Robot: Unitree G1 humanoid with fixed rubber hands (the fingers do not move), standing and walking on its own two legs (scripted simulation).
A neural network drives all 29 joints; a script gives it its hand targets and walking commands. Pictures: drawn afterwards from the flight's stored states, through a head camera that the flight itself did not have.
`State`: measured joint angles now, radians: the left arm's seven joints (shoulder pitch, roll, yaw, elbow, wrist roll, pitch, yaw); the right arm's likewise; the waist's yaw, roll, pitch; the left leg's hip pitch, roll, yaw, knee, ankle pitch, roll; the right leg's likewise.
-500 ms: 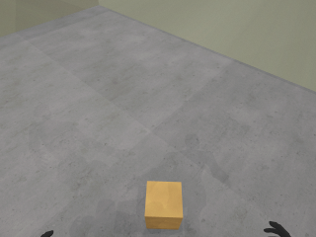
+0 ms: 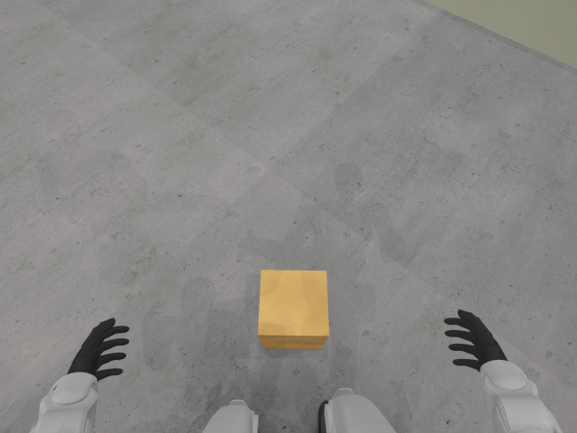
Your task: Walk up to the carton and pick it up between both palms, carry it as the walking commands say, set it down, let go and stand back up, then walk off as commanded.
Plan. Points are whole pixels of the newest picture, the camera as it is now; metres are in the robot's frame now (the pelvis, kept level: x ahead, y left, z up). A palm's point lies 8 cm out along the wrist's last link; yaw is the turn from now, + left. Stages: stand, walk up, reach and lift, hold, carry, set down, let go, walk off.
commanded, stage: reach and lift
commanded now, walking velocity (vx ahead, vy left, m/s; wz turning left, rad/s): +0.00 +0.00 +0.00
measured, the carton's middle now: (292, 312) +0.40 -0.01 -0.62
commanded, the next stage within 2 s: none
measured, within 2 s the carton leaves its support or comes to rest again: neither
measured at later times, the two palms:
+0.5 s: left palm (151, 302) +0.32 +0.24 -0.14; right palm (429, 302) +0.31 -0.23 -0.14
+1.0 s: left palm (200, 251) +0.43 +0.18 -0.20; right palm (379, 251) +0.43 -0.18 -0.20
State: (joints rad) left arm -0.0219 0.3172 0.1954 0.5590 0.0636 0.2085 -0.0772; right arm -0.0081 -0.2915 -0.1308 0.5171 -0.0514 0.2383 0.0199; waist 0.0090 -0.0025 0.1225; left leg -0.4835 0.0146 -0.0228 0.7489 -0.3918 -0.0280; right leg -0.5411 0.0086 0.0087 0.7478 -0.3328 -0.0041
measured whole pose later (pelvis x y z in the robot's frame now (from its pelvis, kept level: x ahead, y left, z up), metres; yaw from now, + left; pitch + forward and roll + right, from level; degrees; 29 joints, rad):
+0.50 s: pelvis -0.06 +0.01 -0.05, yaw +1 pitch +24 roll +0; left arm -0.59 0.27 0.18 0.74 -0.02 0.22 -0.01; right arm -0.56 -0.26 -0.18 0.70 0.01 0.23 -0.01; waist -0.02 0.01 0.05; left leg -1.06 -0.01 -0.03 1.02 -0.38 -0.02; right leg -1.10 0.00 0.02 0.99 -0.31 0.01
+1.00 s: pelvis -0.06 +0.01 -0.09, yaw +1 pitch +44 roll +1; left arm -1.05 0.19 0.32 0.88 0.06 0.07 0.03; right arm -1.03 -0.15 -0.34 0.83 -0.09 0.08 -0.06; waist -0.01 0.01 -0.04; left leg -1.49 -0.02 -0.04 1.07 -0.35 -0.03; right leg -1.53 0.01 0.03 1.04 -0.27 0.01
